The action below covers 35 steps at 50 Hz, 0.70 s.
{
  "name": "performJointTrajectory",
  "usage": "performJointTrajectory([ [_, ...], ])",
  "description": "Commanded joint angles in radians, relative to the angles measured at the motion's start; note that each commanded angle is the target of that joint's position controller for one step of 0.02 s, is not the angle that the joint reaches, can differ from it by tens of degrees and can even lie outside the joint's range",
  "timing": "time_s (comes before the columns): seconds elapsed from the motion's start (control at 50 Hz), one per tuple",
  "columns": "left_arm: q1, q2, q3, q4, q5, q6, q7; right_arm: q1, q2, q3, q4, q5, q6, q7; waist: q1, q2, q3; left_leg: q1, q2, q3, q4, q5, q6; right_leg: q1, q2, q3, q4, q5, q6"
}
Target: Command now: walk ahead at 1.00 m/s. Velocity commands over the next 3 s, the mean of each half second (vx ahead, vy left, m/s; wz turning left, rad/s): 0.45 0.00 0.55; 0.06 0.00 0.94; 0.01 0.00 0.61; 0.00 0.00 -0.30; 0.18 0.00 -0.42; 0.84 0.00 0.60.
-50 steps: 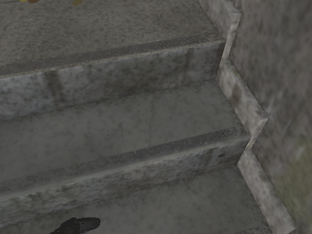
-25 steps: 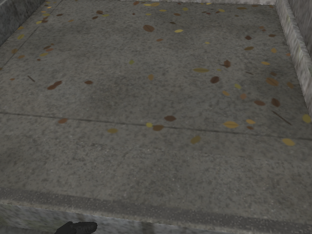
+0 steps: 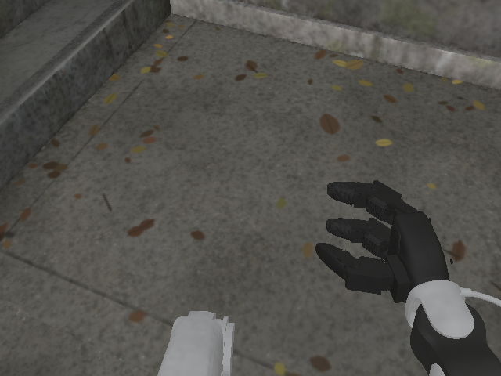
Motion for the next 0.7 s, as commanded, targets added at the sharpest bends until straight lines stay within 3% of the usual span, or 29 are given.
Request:
performJointTrajectory([
  [0.02, -0.089, 0.298, 0.030, -0.217, -0.054, -0.075, 0.013, 0.329, -0.128, -0.026, 0.019, 0.016, -0.007, 0.014, -0.245, 0.058, -0.249, 1.455, -0.116, 0.215, -0.454, 0.204, -0.047, -0.710, -0.151, 0.035, -0.010, 1.895, -0.156],
  [0.04, -0.147, 0.500, 0.106, -0.251, -0.043, -0.086, 0.013, 0.472, -0.179, -0.063, 0.053, 0.005, 0.020, -0.006, -0.334, -0.167, -0.365, 1.406, -0.114, 0.149, -0.631, 0.088, -0.066, -0.434, -0.186, 0.051, 0.245, 2.167, -0.161],
  [0.06, -0.245, 0.533, 0.142, -0.319, -0.030, -0.066, 0.016, 0.523, -0.244, -0.094, 0.082, -0.024, 0.038, -0.002, -0.385, -0.218, -0.403, 1.376, -0.140, 0.105, -0.886, 0.027, -0.058, -0.274, -0.157, 0.071, 0.579, 2.263, -0.120],
  [0.08, -0.235, 0.393, 0.134, -0.363, -0.001, -0.057, 0.010, 0.475, -0.341, -0.127, 0.132, -0.041, 0.020, 0.004, -0.298, -0.125, -0.371, 1.454, -0.051, -0.174, -1.068, 0.182, 0.035, -0.384, -0.043, 0.156, 0.993, 1.380, -0.070],
  [0.1, -0.216, 0.207, 0.098, -0.444, -0.003, -0.065, -0.032, 0.510, -0.408, -0.142, 0.204, -0.043, 0.020, -0.010, -0.223, 0.315, -0.474, 1.645, 0.271, -0.819, -1.287, 0.879, 0.260, -0.778, 0.261, 0.144, 1.634, 0.121, 0.014],
  [0.12, -0.252, 0.144, 0.092, -0.501, 0.016, -0.062, -0.037, 0.536, -0.364, -0.149, 0.243, -0.035, 0.012, -0.027, -0.176, 0.090, -0.476, 1.650, 0.258, -0.887, -1.365, 0.972, 0.279, -0.924, 0.199, 0.285, 1.921, 0.112, -0.030],
  [0.14, -0.361, 0.082, 0.064, -0.563, 0.032, -0.045, -0.027, 0.528, -0.341, -0.146, 0.329, -0.018, -0.012, -0.040, -0.157, 0.064, -0.354, 1.579, 0.246, -0.821, -1.375, 0.772, 0.255, -1.066, 0.150, 0.233, 1.977, 0.067, -0.049],
  [0.16, -0.378, -0.018, 0.023, -0.590, 0.060, -0.019, -0.011, 0.492, -0.270, -0.134, 0.401, -0.008, -0.029, -0.043, -0.066, -0.013, -0.131, 1.409, 0.203, -0.696, -1.367, 0.683, 0.185, -1.160, 0.084, 0.257, 1.880, -0.003, -0.066],
  [0.18, -0.510, -0.045, 0.001, -0.643, 0.076, 0.009, 0.001, 0.500, -0.211, -0.126, 0.442, -0.031, -0.039, -0.067, -0.081, 0.022, 0.019, 1.269, 0.174, -0.658, -1.377, 0.582, 0.118, -1.198, 0.043, 0.331, 1.792, -0.122, -0.066],
  [0.2, -0.471, -0.002, 0.002, -0.638, 0.069, 0.034, 0.008, 0.481, -0.188, -0.118, 0.446, -0.045, -0.035, -0.076, -0.035, -0.015, 0.085, 1.187, 0.151, -0.572, -1.419, 0.638, 0.093, -1.181, 0.037, 0.291, 1.677, -0.199, -0.054],
  [0.22, -0.449, 0.051, 0.015, -0.637, 0.065, 0.048, 0.021, 0.482, -0.184, -0.115, 0.435, -0.033, -0.047, -0.081, -0.016, -0.042, 0.097, 1.150, 0.166, -0.516, -1.465, 0.786, 0.060, -1.128, 0.006, 0.294, 1.541, -0.215, -0.040],
  [0.26, -0.477, 0.120, 0.017, -0.686, 0.065, 0.056, 0.035, 0.395, -0.281, -0.134, 0.426, -0.027, -0.068, -0.070, 0.068, -0.048, 0.144, 0.999, 0.126, -0.388, -1.578, 0.848, -0.007, -0.972, -0.026, 0.269, 1.048, -0.198, -0.014],
  [0.28, -0.504, 0.109, 0.004, -0.693, 0.074, 0.050, 0.026, 0.355, -0.323, -0.145, 0.399, -0.031, -0.072, -0.067, 0.082, -0.044, 0.113, 0.879, 0.058, -0.319, -1.593, 0.887, -0.022, -0.776, -0.007, 0.202, 0.834, -0.033, 0.000],
  [0.3, -0.488, 0.091, -0.006, -0.690, 0.061, 0.048, 0.013, 0.353, -0.339, -0.159, 0.387, -0.024, -0.058, -0.061, 0.087, 0.030, 0.052, 0.774, -0.017, -0.258, -1.580, 0.774, -0.047, -0.522, 0.035, 0.163, 0.619, 0.196, 0.015],
  [0.32, -0.432, 0.097, 0.001, -0.657, 0.046, 0.053, 0.011, 0.383, -0.340, -0.165, 0.390, -0.018, -0.045, -0.051, 0.090, 0.089, -0.037, 0.739, -0.039, -0.274, -1.557, 0.639, -0.066, -0.292, 0.096, 0.135, 0.574, 0.415, 0.035],
  [0.36, -0.358, 0.122, 0.011, -0.599, 0.050, 0.061, 0.015, 0.427, -0.375, -0.176, 0.372, 0.006, -0.032, -0.037, 0.123, 0.063, -0.118, 0.846, -0.080, -0.259, -1.428, 0.627, -0.126, -0.102, 0.142, 0.092, 0.407, 0.609, 0.049],
  [0.38, -0.324, 0.152, 0.022, -0.583, 0.050, 0.071, 0.030, 0.463, -0.379, -0.179, 0.368, 0.002, -0.025, -0.041, 0.139, 0.071, -0.112, 0.906, -0.104, -0.252, -1.268, 0.605, -0.175, -0.074, 0.115, 0.113, 0.327, 0.626, 0.061],
  [0.4, -0.266, 0.181, 0.027, -0.559, 0.070, 0.066, 0.041, 0.499, -0.348, -0.171, 0.354, 0.004, -0.023, -0.044, 0.155, 0.041, -0.124, 0.895, -0.119, -0.241, -1.059, 0.366, -0.213, -0.015, 0.008, 0.168, 0.316, 0.765, 0.053],
  [0.42, -0.229, 0.224, 0.023, -0.556, 0.079, 0.054, 0.039, 0.597, -0.276, -0.155, 0.335, 0.001, -0.010, -0.047, 0.107, -0.102, -0.191, 0.811, -0.160, -0.178, -0.717, -0.249, -0.219, 0.074, -0.234, 0.310, 0.412, 1.337, 0.011],
  [0.44, -0.209, 0.212, 0.018, -0.575, 0.092, 0.050, 0.028, 0.719, -0.293, -0.151, 0.298, 0.027, -0.001, -0.051, 0.050, -0.183, -0.424, 0.756, -0.114, -0.193, -0.461, -0.297, -0.246, 0.214, -0.456, 0.477, 0.513, 1.601, -0.095],
  [0.46, -0.328, 0.202, 0.026, -0.606, 0.081, 0.049, 0.032, 0.711, -0.319, -0.153, 0.297, 0.002, 0.010, -0.054, 0.019, -0.211, -0.445, 0.735, -0.065, -0.150, -0.385, -0.139, -0.258, 0.095, -0.445, 0.548, 0.430, 1.310, -0.141],
  [0.48, -0.439, 0.136, 0.010, -0.636, 0.075, 0.044, 0.039, 0.653, -0.336, -0.154, 0.301, -0.020, 0.024, -0.045, 0.002, -0.177, -0.344, 0.708, -0.031, -0.115, -0.407, -0.048, -0.273, -0.044, -0.374, 0.470, 0.363, 1.043, -0.158],
  [0.5, -0.503, 0.111, 0.001, -0.635, 0.071, 0.048, 0.047, 0.600, -0.341, -0.157, 0.297, -0.030, 0.040, -0.030, -0.020, -0.142, -0.268, 0.708, -0.001, -0.105, -0.418, 0.003, -0.277, -0.150, -0.317, 0.411, 0.321, 0.863, -0.163],
  [0.52, -0.504, 0.108, -0.002, -0.619, 0.067, 0.061, 0.058, 0.575, -0.332, -0.159, 0.304, -0.032, 0.061, -0.016, -0.027, -0.095, -0.185, 0.742, 0.012, -0.097, -0.436, 0.010, -0.275, -0.259, -0.277, 0.324, 0.264, 0.796, -0.151],
  [0.54, -0.485, 0.132, 0.007, -0.609, 0.070, 0.065, 0.060, 0.596, -0.316, -0.157, 0.300, -0.033, 0.084, -0.012, -0.043, -0.140, -0.159, 0.757, 0.016, -0.085, -0.427, 0.019, -0.278, -0.311, -0.316, 0.293, 0.266, 0.860, -0.180],
  [0.58, -0.437, 0.151, 0.022, -0.570, 0.069, 0.069, 0.057, 0.549, -0.282, -0.146, 0.267, -0.040, 0.101, -0.011, -0.056, -0.112, -0.119, 0.767, 0.045, -0.097, -0.495, 0.040, -0.245, -0.383, -0.315, 0.245, 0.235, 0.777, -0.176],
  [0.62, -0.483, 0.182, 0.037, -0.554, 0.069, 0.061, 0.054, 0.500, -0.305, -0.156, 0.224, -0.048, 0.113, -0.003, -0.098, -0.107, -0.095, 0.827, 0.079, -0.095, -0.620, 0.124, -0.204, -0.459, -0.308, 0.171, 0.207, 0.659, -0.140],
  [0.66, -0.522, 0.180, 0.043, -0.547, 0.065, 0.064, 0.045, 0.474, -0.284, -0.146, 0.216, -0.027, 0.130, 0.014, -0.117, -0.102, -0.076, 0.949, 0.096, -0.052, -0.808, 0.177, -0.186, -0.529, -0.248, 0.045, 0.202, 0.477, -0.101],
  [0.7, -0.528, 0.212, 0.062, -0.549, 0.079, 0.068, 0.040, 0.438, -0.277, -0.145, 0.200, -0.016, 0.130, 0.029, -0.100, -0.136, -0.042, 1.071, 0.069, 0.018, -0.975, 0.190, -0.183, -0.597, -0.233, -0.039, 0.211, 0.304, -0.057],
])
